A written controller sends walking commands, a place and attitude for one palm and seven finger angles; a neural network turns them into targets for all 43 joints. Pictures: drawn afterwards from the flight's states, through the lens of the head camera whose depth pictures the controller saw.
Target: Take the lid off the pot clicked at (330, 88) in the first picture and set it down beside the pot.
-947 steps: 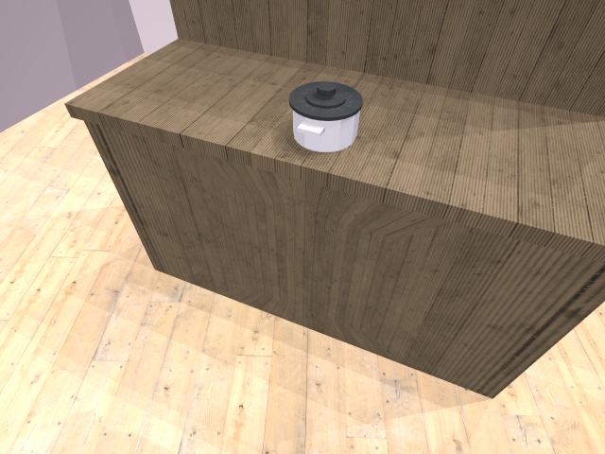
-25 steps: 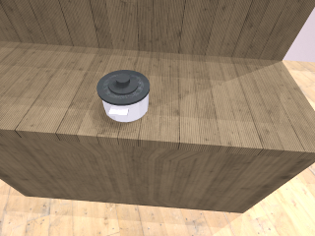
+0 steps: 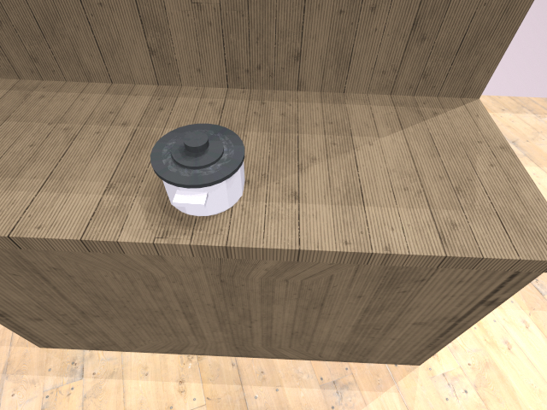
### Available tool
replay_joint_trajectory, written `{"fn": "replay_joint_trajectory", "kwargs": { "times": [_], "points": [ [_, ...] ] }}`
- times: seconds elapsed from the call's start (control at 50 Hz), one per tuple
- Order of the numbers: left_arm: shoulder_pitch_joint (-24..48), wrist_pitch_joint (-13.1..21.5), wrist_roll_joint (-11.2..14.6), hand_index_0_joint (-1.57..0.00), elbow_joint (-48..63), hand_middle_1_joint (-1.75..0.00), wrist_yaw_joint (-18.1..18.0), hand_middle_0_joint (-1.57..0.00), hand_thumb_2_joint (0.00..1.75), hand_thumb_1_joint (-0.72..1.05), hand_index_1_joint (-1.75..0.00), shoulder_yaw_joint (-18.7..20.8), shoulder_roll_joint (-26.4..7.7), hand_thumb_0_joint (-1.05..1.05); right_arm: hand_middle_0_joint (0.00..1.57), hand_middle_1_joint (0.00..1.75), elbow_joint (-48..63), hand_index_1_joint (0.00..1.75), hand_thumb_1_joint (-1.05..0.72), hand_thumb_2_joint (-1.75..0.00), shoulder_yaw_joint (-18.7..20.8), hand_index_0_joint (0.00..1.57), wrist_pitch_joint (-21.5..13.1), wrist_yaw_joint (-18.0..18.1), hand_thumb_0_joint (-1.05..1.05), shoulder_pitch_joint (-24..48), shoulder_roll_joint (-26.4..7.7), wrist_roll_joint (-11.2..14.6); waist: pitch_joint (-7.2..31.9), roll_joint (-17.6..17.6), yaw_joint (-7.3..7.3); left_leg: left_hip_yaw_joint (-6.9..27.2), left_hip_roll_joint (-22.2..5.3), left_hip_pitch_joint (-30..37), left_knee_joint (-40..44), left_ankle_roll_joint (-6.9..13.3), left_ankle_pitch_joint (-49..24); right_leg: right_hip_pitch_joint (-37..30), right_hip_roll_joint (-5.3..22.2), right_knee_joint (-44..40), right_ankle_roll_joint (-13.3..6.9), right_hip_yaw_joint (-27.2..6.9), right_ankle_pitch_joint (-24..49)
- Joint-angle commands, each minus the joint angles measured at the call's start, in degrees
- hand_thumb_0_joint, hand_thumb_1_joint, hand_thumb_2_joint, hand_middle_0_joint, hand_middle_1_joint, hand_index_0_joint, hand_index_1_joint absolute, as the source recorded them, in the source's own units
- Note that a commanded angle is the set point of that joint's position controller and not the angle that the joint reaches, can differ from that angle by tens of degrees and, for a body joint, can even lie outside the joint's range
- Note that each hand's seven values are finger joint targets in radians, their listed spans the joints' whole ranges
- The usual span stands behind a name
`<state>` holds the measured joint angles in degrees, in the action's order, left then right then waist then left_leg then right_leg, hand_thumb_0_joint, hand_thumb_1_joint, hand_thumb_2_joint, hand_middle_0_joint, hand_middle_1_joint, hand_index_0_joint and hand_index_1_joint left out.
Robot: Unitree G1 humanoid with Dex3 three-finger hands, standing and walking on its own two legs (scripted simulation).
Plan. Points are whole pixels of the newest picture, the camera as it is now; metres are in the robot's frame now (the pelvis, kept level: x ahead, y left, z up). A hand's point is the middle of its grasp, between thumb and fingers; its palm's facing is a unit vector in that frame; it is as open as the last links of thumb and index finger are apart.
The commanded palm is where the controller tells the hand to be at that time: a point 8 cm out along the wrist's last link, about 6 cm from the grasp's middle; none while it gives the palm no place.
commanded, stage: look again from close up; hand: left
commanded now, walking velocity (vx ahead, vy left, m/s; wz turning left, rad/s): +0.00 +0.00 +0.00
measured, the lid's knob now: (196, 142) +0.50 +0.17 +0.11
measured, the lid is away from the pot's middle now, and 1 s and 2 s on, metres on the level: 0.00 0.00 0.00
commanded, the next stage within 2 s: lift the closed hand beside the body in 0.10 s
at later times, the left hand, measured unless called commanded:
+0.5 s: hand (164, 392) +0.16 +0.16 -0.05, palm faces +0.20 -0.95 -0.25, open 5.6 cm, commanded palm +0.10 +0.22 -0.01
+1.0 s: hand (122, 369) +0.16 +0.19 +0.05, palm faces +0.30 -0.86 -0.41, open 3.1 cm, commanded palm +0.11 +0.23 +0.08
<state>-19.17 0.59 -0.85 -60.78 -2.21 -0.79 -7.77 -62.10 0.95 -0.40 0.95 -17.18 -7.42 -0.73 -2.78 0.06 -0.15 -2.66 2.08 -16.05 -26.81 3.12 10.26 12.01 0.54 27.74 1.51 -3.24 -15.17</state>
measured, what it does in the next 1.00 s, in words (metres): shifts its weight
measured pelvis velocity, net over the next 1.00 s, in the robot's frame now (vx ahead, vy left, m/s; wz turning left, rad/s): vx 0.04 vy -0.05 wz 0.05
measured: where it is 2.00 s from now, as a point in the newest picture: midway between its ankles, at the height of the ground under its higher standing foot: outside the picture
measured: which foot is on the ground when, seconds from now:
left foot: down 0.00-1.00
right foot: down 0.00-1.00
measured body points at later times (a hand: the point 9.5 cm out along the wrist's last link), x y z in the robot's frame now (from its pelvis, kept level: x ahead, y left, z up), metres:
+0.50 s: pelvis +0.02 -0.02 +0.00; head -0.02 -0.04 +0.45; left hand +0.14 +0.21 -0.03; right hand +0.20 -0.26 -0.08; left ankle +0.05 +0.08 -0.74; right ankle +0.00 -0.14 -0.74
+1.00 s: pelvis +0.04 -0.05 +0.00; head +0.03 -0.07 +0.45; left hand +0.14 +0.24 +0.07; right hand +0.22 -0.25 -0.09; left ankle +0.05 +0.08 -0.74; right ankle +0.00 -0.14 -0.74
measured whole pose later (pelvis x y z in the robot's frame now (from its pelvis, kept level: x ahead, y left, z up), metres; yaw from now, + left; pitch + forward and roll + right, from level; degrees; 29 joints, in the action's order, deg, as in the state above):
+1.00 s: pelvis +0.04 -0.05 +0.00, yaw +3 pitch -2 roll +0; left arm -39.9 4.2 1.4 13.3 -3.3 9.2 -15.9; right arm -37.0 -0.5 -7.7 4.4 -12.7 -10.4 0.4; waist 0.3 -3.6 2.8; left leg 1.7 0.1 -10.9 -26.3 -0.4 13.1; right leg 4.7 -1.8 24.8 -1.9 1.0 -17.8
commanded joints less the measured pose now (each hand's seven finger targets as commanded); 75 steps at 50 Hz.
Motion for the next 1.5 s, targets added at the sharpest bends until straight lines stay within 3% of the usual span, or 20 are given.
{"fn": "replay_joint_trajectory", "kwargs": {
  "times": [0.0,0.16,0.18,0.2,0.22,0.24,0.26,0.3,0.36,0.42,0.44,0.54,0.7,0.8,0.94,1.06,1.14,1.26,1.34,1.48],
  "points": [
    [-5.95,0.91,-0.14,-0.2,1.02,-0.3,-0.47,-0.2,0.9,0.9,-0.3,1.11,-4.82,0.0,0.2,0.3,1.49,0.3,-0.9,-0.9,1.06,0.2,-0.98,0.27,0.0,-3.66,-4.52,0.18,-2.4,-0.44,0.28,9.6,-7.66,1.92,6.77,-0.5,5.5,5.27,4.34,-5.71,-4.26,-4.5,0.12],
    [-5.95,1.03,-0.07,-0.2,0.95,-0.3,-0.52,-0.2,0.9,0.9,-0.3,1.08,-4.61,0.0,0.2,0.3,0.9,0.3,-0.9,-0.9,0.89,0.2,-1.18,0.4,0.0,-4.11,-4.33,0.29,-1.7,-0.24,0.26,9.04,-7.69,2.55,5.66,-0.5,2.47,4.31,4.4,-5.68,-4.23,-4.49,2.31],
    [-7.51,1.83,-0.98,-0.2,-0.82,-0.3,-2.12,-0.2,0.9,0.9,-0.3,1.57,-7.19,0.0,0.2,0.3,5.04,0.3,-0.9,-0.9,0.69,0.2,-1.3,0.07,0.0,2.67,-7.69,0.7,1.82,6.7,1.91,6.48,-6.8,1.15,-4.34,-2.26,-0.15,0.56,5.29,-7.5,-3.14,-3.68,8.9],
    [29.76,11.76,5.86,-0.24,74.3,-0.35,-2.94,-0.24,0.9,0.9,-0.35,-1.52,-14.14,0.0,0.2,0.3,24.37,0.3,-0.9,-0.9,0.85,0.2,-11.37,0.68,0.0,2.21,-15.03,4.75,27.21,-3.17,-1.08,6.7,-2.38,14.05,3.87,-2.66,2.47,-1.43,1.64,-3.38,-2.77,1.45,3.13],
    [8.76,7.75,1.58,-0.29,63.75,-0.4,-6.98,-0.29,0.9,0.9,-0.4,1.23,-15.11,0.0,0.2,0.3,20.77,0.3,-0.9,-0.9,-0.68,0.2,-15.87,3.44,0.0,6.14,-11.57,5.32,28.15,-14.65,0.76,6.69,-4.38,16.52,5.27,-2.7,6.56,1.31,0.29,0.16,-4.08,2.69,0.73],
    [6.08,3.8,2.54,-0.33,61.06,-0.44,-9.72,-0.33,0.9,0.9,-0.44,0.96,-13.07,0.0,0.2,0.3,17.43,0.3,-0.9,-0.9,-0.25,0.2,-16.64,3.75,0.0,8.13,-11.69,5.31,19.85,-13.46,1.34,8.3,-4.6,10.31,6.27,-4.84,11.01,2.62,0.51,-0.47,-3.52,4.55,0.25],
    [-6.6,-0.11,2.79,-0.38,55.48,-0.49,-9.84,-0.38,0.9,0.9,-0.49,-3.3,-4.4,0.0,0.2,0.3,17.53,0.3,-0.9,-0.9,-0.22,0.2,-16.66,3.38,0.0,7.92,-10.1,6.15,12.08,-11.46,0.78,9.02,-4.16,7.83,8.21,-3.98,12.67,2.95,0.38,-2.13,-3.41,5.34,-0.6],
    [-8.17,-0.5,1.79,-0.46,55.56,-0.59,-8.05,-0.46,0.9,0.9,-0.59,-8.73,1.66,0.0,0.2,0.3,20.35,0.3,-0.9,-0.9,-1.4,0.2,-18.2,2.44,0.0,8.82,-10.57,4.35,-0.85,-5.75,-0.16,9.44,-3.48,5.71,9.22,-2.76,13.88,4.82,-0.18,-4.88,-3.04,6.48,-1.47],
    [-23.14,-1.44,0.43,-0.6,42.06,-0.73,-5.45,-0.6,0.9,0.9,-0.73,-4.33,0.79,0.0,0.2,0.3,24.0,0.3,-0.9,-0.9,1.71,0.2,-15.78,-0.03,0.0,9.83,-11.29,3.28,-6.99,8.19,2.13,7.91,-3.61,-0.09,7.18,-2.77,5.92,5.26,-0.69,-6.23,-3.19,8.02,-1.41],
    [-29.13,1.99,1.36,-0.73,53.59,-0.88,-3.73,-0.73,0.9,0.9,-0.88,9.87,-10.91,0.0,0.2,0.3,30.47,0.3,-0.9,-0.9,3.02,0.2,-13.35,-0.29,0.0,13.62,-10.71,3.07,-3.5,12.0,5.48,4.41,-2.74,-0.12,5.9,-3.29,1.18,2.49,-0.41,-6.43,-2.9,6.84,-1.28],
    [-27.67,3.38,1.77,-0.77,58.31,-0.92,-3.97,-0.77,0.9,0.9,-0.92,14.47,-15.35,0.0,0.2,0.3,32.07,0.3,-0.9,-0.9,3.25,0.2,-12.96,-0.06,0.0,14.58,-10.6,3.27,-2.68,8.15,5.8,3.68,-2.61,1.17,5.43,-3.37,0.29,1.66,0.03,-7.05,-2.97,6.43,-0.18],
    [-12.58,6.48,2.03,-0.99,77.47,-1.16,-2.87,-0.99,0.9,0.9,-1.16,8.6,-11.98,0.0,0.2,0.3,37.16,0.3,-0.9,-0.9,1.29,0.2,-12.66,1.08,0.0,12.62,-10.06,1.69,0.24,-6.27,1.47,2.02,-1.48,7.69,2.18,-2.19,-1.14,5.16,0.32,-9.44,-2.44,4.28,3.23],
    [-16.89,6.62,2.4,-1.3,83.02,-1.5,-2.89,-1.3,0.9,0.9,-1.5,12.48,-14.6,0.0,0.2,0.3,38.26,0.3,-0.9,-0.9,1.14,0.2,-11.83,3.37,0.0,11.81,-10.3,0.71,8.36,-3.8,2.79,2.12,-1.14,11.45,0.47,-1.18,-6.94,0.25,0.53,-8.07,-1.93,4.77,10.25],
    [-20.93,5.96,2.6,-1.3,79.49,-1.5,-2.14,-1.3,0.9,0.9,-1.5,12.26,-12.67,0.0,0.2,0.3,37.08,0.3,-0.9,-0.9,1.17,0.2,-10.75,3.94,0.0,14.12,-9.49,1.28,3.32,2.77,3.05,2.23,-1.5,9.81,1.09,-0.88,-6.35,1.47,0.49,-8.96,-1.18,4.91,10.12],
    [-22.23,7.13,2.1,-1.3,84.97,-1.5,-2.61,-1.3,0.9,0.9,-1.5,19.65,-19.31,0.0,0.2,0.3,35.82,0.3,-0.9,-0.9,1.34,0.2,-11.32,4.28,0.0,15.77,-9.06,1.27,3.31,1.56,4.6,2.3,-1.77,11.42,1.46,-0.82,-8.13,1.0,0.27,-10.25,-1.3,4.54,10.53],
    [-21.69,8.12,2.38,-1.3,90.23,-1.5,-1.47,-1.3,0.9,0.9,-1.5,14.65,-14.73,0.0,0.2,0.3,36.68,0.3,-0.9,-0.9,0.8,0.2,-11.76,3.86,0.0,15.24,-8.74,1.34,4.55,-3.22,3.53,2.03,-1.77,12.99,1.81,-0.79,-8.99,0.13,0.42,-9.3,-1.23,5.06,11.54],
    [-21.39,7.71,2.28,-1.3,92.07,-1.5,-2.6,-1.3,0.9,0.9,-1.5,20.13,-19.74,0.0,0.2,0.3,36.36,0.3,-0.9,-0.9,1.16,0.2,-11.83,4.08,0.0,15.07,-9.41,1.2,5.95,-1.27,4.64,2.37,-2.04,14.04,1.65,-0.86,-11.93,-0.66,0.0,-9.18,-1.27,5.14,14.82],
    [-19.26,8.2,2.48,-1.3,95.67,-1.5,-1.63,-1.3,0.9,0.9,-1.5,15.36,-15.36,0.0,0.2,0.3,37.76,0.3,-0.9,-0.9,0.52,0.2,-11.15,3.5,0.0,14.53,-9.04,1.34,4.55,-3.87,3.39,2.69,-2.1,14.01,2.25,-1.09,-12.05,-0.63,0.08,-8.23,-1.53,5.61,14.38],
    [-18.93,7.82,2.59,-1.3,98.59,-1.5,-2.47,-1.3,0.9,0.9,-1.5,19.91,-19.84,0.0,0.2,0.3,38.04,0.3,-0.9,-0.9,0.47,0.2,-11.02,3.42,0.0,14.96,-9.6,1.35,5.82,-4.12,4.6,3.2,-2.47,14.37,1.96,-1.45,-14.73,-1.43,-0.39,-8.0,-1.65,5.49,16.42],
    [-16.19,8.0,2.89,-1.3,98.73,-1.5,-2.08,-1.3,0.9,0.9,-1.5,18.75,-18.29,0.0,0.2,0.3,38.64,0.3,-0.9,-0.9,-0.1,0.2,-10.02,2.97,0.0,14.36,-9.52,1.37,5.22,-3.3,3.97,3.86,-3.02,13.98,3.04,-1.73,-12.53,-1.22,-0.34,-7.78,-1.78,5.85,13.21]
  ]
}}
